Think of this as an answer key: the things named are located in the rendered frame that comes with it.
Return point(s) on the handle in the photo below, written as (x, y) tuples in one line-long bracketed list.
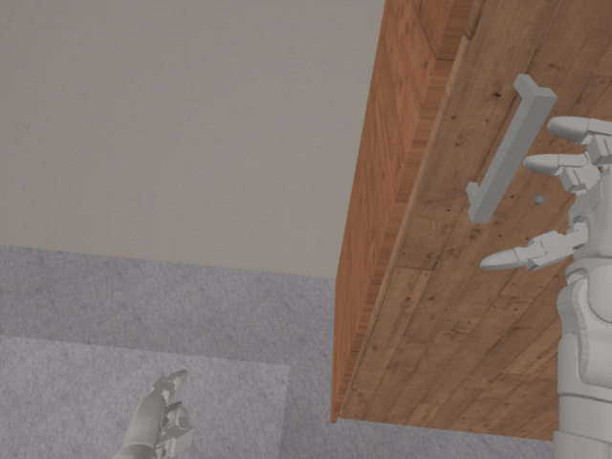
[(531, 114)]

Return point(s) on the wardrobe door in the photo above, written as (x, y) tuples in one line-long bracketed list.
[(449, 345)]

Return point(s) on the robot right hand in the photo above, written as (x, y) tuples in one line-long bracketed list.
[(579, 175)]

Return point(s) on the robot left hand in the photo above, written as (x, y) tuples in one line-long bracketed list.
[(151, 419)]

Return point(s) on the right robot forearm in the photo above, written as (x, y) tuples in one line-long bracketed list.
[(584, 361)]

